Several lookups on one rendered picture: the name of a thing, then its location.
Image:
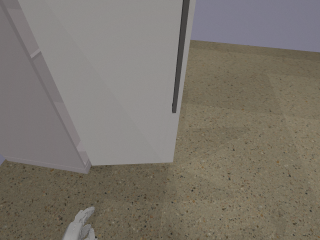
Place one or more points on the left robot hand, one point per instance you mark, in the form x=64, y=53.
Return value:
x=76, y=231

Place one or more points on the handle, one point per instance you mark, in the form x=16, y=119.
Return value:
x=181, y=44

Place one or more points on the fridge door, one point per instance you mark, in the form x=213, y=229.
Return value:
x=114, y=65

